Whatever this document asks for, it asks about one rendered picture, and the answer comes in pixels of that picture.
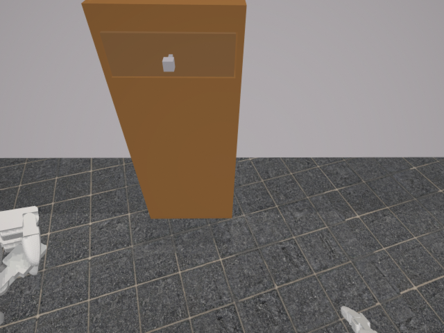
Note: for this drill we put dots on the cabinet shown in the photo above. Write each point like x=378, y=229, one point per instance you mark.
x=181, y=131

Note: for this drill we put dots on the handle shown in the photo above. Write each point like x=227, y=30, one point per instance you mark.
x=168, y=63

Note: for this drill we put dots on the drawer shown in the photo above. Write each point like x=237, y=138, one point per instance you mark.
x=140, y=53

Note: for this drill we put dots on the right robot hand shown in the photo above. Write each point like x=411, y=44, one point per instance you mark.
x=359, y=322

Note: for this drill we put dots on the left robot hand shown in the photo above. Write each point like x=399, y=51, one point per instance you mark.
x=20, y=237

